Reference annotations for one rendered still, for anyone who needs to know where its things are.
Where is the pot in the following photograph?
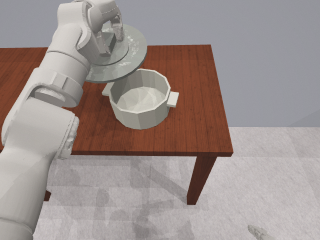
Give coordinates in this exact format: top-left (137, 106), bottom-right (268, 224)
top-left (102, 68), bottom-right (179, 130)

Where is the robot left upper arm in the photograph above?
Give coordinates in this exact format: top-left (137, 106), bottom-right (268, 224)
top-left (0, 96), bottom-right (80, 240)

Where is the left robot hand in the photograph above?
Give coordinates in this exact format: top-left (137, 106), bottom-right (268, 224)
top-left (89, 0), bottom-right (124, 57)

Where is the right robot hand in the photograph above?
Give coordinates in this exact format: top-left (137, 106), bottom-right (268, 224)
top-left (247, 224), bottom-right (276, 240)

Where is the knob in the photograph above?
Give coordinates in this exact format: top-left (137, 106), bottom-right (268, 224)
top-left (98, 32), bottom-right (117, 53)

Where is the lid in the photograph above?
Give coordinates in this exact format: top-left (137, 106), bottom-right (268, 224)
top-left (85, 23), bottom-right (148, 84)

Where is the robot left forearm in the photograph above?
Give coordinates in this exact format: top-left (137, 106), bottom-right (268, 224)
top-left (1, 0), bottom-right (103, 146)

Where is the table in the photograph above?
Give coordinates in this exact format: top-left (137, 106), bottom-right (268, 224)
top-left (0, 44), bottom-right (234, 205)

